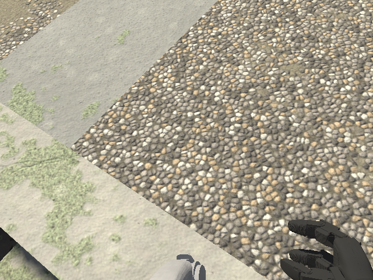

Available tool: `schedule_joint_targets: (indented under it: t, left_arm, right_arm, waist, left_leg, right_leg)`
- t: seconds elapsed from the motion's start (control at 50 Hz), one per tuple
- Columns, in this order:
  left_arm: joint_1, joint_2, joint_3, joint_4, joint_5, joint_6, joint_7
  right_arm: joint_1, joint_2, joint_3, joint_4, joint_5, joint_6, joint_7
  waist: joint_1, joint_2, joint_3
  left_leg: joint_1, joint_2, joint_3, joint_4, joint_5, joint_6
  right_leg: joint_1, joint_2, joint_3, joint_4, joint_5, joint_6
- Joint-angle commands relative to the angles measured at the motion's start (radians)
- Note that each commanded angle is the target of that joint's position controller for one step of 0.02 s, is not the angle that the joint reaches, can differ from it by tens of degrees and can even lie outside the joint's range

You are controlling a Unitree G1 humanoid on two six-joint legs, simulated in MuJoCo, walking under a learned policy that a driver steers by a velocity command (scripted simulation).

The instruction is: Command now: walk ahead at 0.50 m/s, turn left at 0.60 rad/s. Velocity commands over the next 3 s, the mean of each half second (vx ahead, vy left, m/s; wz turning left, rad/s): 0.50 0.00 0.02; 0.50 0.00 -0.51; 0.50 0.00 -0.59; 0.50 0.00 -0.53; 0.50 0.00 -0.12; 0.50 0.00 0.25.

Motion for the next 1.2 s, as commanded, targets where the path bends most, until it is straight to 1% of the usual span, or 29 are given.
schedule_joint_targets:
  t: [0.02,0.04,0.06,0.1,0.12,0.18,0.24,0.3,0.38,0.48,0.54,0.58,0.6,0.62,0.64,0.68,0.72,0.78,0.84,0.92,0.96,1.0,1.02,1.04,1.06,1.08,1.1,1.14,1.2]
  left_arm:
    - [-0.216,0.156,0.048,-0.294,0.009,-0.073,-0.037]
    - [-0.25,0.098,0.03,-0.321,0.017,-0.057,-0.009]
    - [-0.297,0.047,0.002,-0.371,0.045,-0.051,0.012]
    - [-0.24,-0.034,-0.039,-0.395,0.073,-0.004,0.048]
    - [-0.254,-0.031,-0.048,-0.405,0.076,0.018,0.057]
    - [-0.251,0.085,-0.019,-0.382,0.074,0.06,0.066]
    - [-0.365,0.101,-0.014,-0.367,0.068,0.061,0.024]
    - [-0.448,0.08,-0.015,-0.354,0.04,0.066,-0.002]
    - [-0.593,0.102,-0.002,-0.368,0.033,0.067,-0.021]
    - [-0.577,0.106,-0.002,-0.351,0.04,0.075,-0.032]
    - [-0.392,0.172,0.021,-0.304,0.053,0.078,-0.013]
    - [-0.11,0.236,0.053,-0.233,0.066,0.055,0.003]
    - [-0.046,0.339,0.079,-0.223,0.083,0.05,0.013]
    - [-0.058,0.319,0.079,-0.221,0.027,0.054,0.01]
    - [-0.108,0.29,0.074,-0.228,0.012,0.059,0.018]
    - [-0.189,0.224,0.055,-0.246,0.025,0.056,0.027]
    - [-0.2,0.225,0.048,-0.243,0.017,0.041,0.037]
    - [-0.161,0.256,0.048,-0.223,0.018,0.015,0.032]
    - [-0.123,0.256,0.046,-0.209,0.021,0.019,0.024]
    - [-0.054,0.289,0.056,-0.199,0.024,0.025,0.026]
    - [-0.074,0.303,0.06,-0.212,0.029,0.028,0.034]
    - [-0.122,0.32,0.063,-0.228,0.029,0.024,0.031]
    - [-0.127,0.288,0.054,-0.244,0.023,0.018,0.024]
    - [-0.086,0.199,0.031,-0.281,0.01,0.016,0.026]
    - [-0.018,0.219,0.033,-0.31,0.015,0.025,0.025]
    - [-0.06,0.259,0.039,-0.28,0.044,0.046,0.032]
    - [-0.133,0.25,0.037,-0.291,0.053,0.052,0.021]
    - [-0.169,0.224,0.035,-0.307,0.062,0.071,-0.002]
    - [-0.173,0.203,0.03,-0.31,0.068,0.1,-0.02]
  right_arm:
    - [0.223,-0.284,-0.126,-0.002,-0.016,-0.017,-0.022]
    - [0.25,-0.239,-0.119,0.064,-0.009,-0.042,-0.029]
    - [0.257,-0.182,-0.1,0.113,-0.017,-0.075,-0.034]
    - [0.233,-0.088,-0.065,0.164,-0.043,-0.11,-0.032]
    - [0.229,-0.068,-0.053,0.181,-0.042,-0.12,-0.038]
    - [0.262,-0.082,-0.034,0.206,-0.033,-0.165,-0.027]
    - [0.389,-0.139,-0.048,0.243,-0.017,-0.185,-0.03]
    - [0.477,-0.175,-0.061,0.255,-0.014,-0.176,-0.035]
    - [0.533,-0.147,-0.051,0.252,-0.033,-0.17,-0.034]
    - [0.539,-0.16,-0.045,0.27,-0.039,-0.162,-0.06]
    - [0.573,-0.221,-0.057,0.29,-0.036,-0.145,-0.09]
    - [0.474,-0.262,-0.071,0.247,-0.021,-0.139,-0.096]
    - [0.487,-0.164,-0.049,0.178,0.001,-0.144,-0.083]
    - [0.457,-0.173,-0.045,0.148,-0.021,-0.15,-0.074]
    - [0.372,-0.175,-0.041,0.122,-0.029,-0.159,-0.06]
    - [0.343,-0.186,-0.038,0.105,-0.031,-0.165,-0.036]
    - [0.357,-0.165,-0.03,0.097,-0.057,-0.123,-0.028]
    - [0.296,-0.137,-0.014,0.069,-0.061,-0.091,-0.024]
    - [0.156,-0.108,0.007,0.032,-0.052,-0.092,-0.01]
    - [0.042,-0.129,0.007,0.009,-0.034,-0.102,-0.008]
    - [0.067,-0.163,-0.003,0.009,-0.035,-0.113,-0.014]
    - [0.238,-0.211,-0.025,0.055,-0.042,-0.129,-0.03]
    - [0.376,-0.255,-0.04,0.072,-0.059,-0.142,-0.044]
    - [0.499,-0.339,-0.057,0.062,-0.083,-0.138,-0.061]
    - [0.448,-0.366,-0.069,0.073,-0.068,-0.122,-0.057]
    - [0.39,-0.265,-0.052,0.056,-0.055,-0.111,-0.054]
    - [0.347,-0.193,-0.033,0.059,-0.043,-0.111,-0.05]
    - [0.332,-0.171,-0.027,0.09,-0.039,-0.12,-0.047]
    - [0.35,-0.188,-0.035,0.129,-0.028,-0.142,-0.036]
  waist:
    - [-0.147,-0.119,-0.598]
    - [-0.119,-0.171,-0.424]
    - [-0.08,-0.139,-0.302]
    - [0.031,-0.141,-0.203]
    - [0.048,-0.14,-0.177]
    - [0.052,-0.15,-0.1]
    - [-0.041,-0.073,-0.11]
    - [-0.106,-0.005,-0.12]
    - [-0.165,0.064,-0.077]
    - [-0.144,0.071,-0.084]
    - [-0.065,0.11,-0.154]
    - [0.095,0.09,-0.251]
    - [0.065,-0.181,-0.362]
    - [0.046,-0.172,-0.441]
    - [0.029,-0.073,-0.299]
    - [-0.041,0.005,-0.137]
    - [-0.089,-0.003,-0.09]
    - [-0.091,-0.059,-0.053]
    - [-0.041,-0.1,-0.046]
    - [0.028,-0.117,-0.092]
    - [0.006,-0.111,-0.11]
    - [-0.086,-0.085,-0.188]
    - [-0.149,-0.041,-0.29]
    - [-0.175,0.1,-0.438]
    - [-0.099,0.31,-0.487]
    - [-0.097,0.105,-0.349]
    - [-0.099,0.015,-0.244]
    - [-0.063,0.052,-0.139]
    - [-0.037,0.062,-0.113]
  left_leg:
    - [0.983,0.269,-1.132,-0.952,-0.201,0.159]
    - [0.851,0.249,-1.071,-0.937,-0.091,0.137]
    - [0.74,0.201,-1.018,-0.902,0.011,0.146]
    - [0.574,0.196,-0.796,-0.876,0.179,0.097]
    - [0.493,0.206,-0.708,-0.888,0.259,0.09]
    - [0.442,0.182,-0.521,-1.017,0.51,0.002]
    - [0.659,0.15,-0.39,-1.105,0.705,-0.066]
    - [0.891,0.151,-0.325,-1.157,0.752,-0.13]
    - [1.098,0.218,-0.309,-1.219,0.74,-0.105]
    - [1.183,0.244,-0.193,-1.108,1.162,-0.128]
    - [1.215,0.281,-0.187,-0.835,1.516,-0.168]
    - [0.938,0.268,-0.157,-0.45,1.228,-0.173]
    - [0.49,0.118,-0.119,-0.042,0.344,-0.216]
    - [0.314,0.019,-0.235,0.173,-0.074,-0.222]
    - [0.245,0.094,-0.306,0.143,0.05,-0.21]
    - [0.28,0.137,-0.289,0.023,0.108,-0.211]
    - [0.338,0.159,-0.283,-0.07,0.092,-0.237]
    - [0.342,0.171,-0.235,-0.264,0.139,-0.25]
    - [0.422,0.147,-0.202,-0.549,0.323,-0.252]
    - [0.488,0.105,-0.205,-0.736,0.439,-0.227]
    - [0.547,0.088,-0.23,-0.809,0.374,-0.205]
    - [0.769,0.056,-0.222,-0.891,0.306,-0.172]
    - [0.993,0.17,-0.318,-0.893,0.258,-0.13]
    - [1.221,0.449,-0.625,-0.915,0.142,-0.068]
    - [1.278,0.561,-1.031,-1.044,0.09,0.046]
    - [1.169,0.523,-0.933,-1.051,-0.057,0.041]
    - [1.048,0.465,-0.781,-1.068,-0.062,0.017]
    - [0.887,0.388,-0.568,-1.131,0.096,-0.027]
    - [0.816,0.37,-0.417,-1.183,0.289,-0.021]
  right_leg:
    - [-0.622,0.206,0.224,0.982,0.031,-0.031]
    - [-0.699,0.171,0.21,0.959,0.006,-0.039]
    - [-0.788,0.169,0.221,1.012,-0.068,-0.057]
    - [-0.826,0.126,0.257,1.001,-0.122,-0.078]
    - [-0.816,0.108,0.255,0.961,-0.16,-0.065]
    - [-0.754,0.061,0.227,0.534,-0.071,-0.04]
    - [-0.747,0.071,0.124,0.197,0.102,-0.059]
    - [-0.772,0.093,0.059,0.0,0.177,-0.087]
    - [-0.827,0.114,0.05,-0.141,0.16,-0.09]
    - [-0.649,0.194,-0.041,-0.314,0.014,-0.123]
    - [-0.447,0.281,-0.067,-0.408,-0.097,-0.177]
    - [-0.041,0.207,0.084,-0.51,0.002,-0.252]
    - [0.358,-0.082,0.455,-0.418,0.225,-0.395]
    - [0.374,-0.189,0.787,-0.547,0.324,-0.5]
    - [0.241,-0.139,0.655,-0.609,0.237,-0.473]
    - [-0.016,-0.063,0.52,-0.693,0.217,-0.394]
    - [-0.167,-0.002,0.439,-0.742,0.235,-0.363]
    - [-0.252,0.064,0.372,-0.774,0.301,-0.33]
    - [-0.286,0.133,0.317,-0.758,0.32,-0.265]
    - [-0.155,0.09,0.383,-0.677,0.402,-0.222]
    - [-0.093,0.062,0.436,-0.609,0.431,-0.2]
    - [-0.103,0.101,0.42,-0.4,0.544,-0.163]
    - [-0.214,0.149,0.384,-0.186,0.393,-0.14]
    - [-0.395,0.233,0.264,0.11,-0.046,-0.115]
    - [-0.62,0.304,0.201,0.298,-0.441,-0.102]
    - [-0.701,0.219,0.218,0.379,-0.361,-0.104]
    - [-0.699,0.191,0.209,0.355,-0.279,-0.101]
    - [-0.659,0.138,0.204,0.273,-0.235,-0.084]
    - [-0.641,0.119,0.188,0.254,-0.19,-0.06]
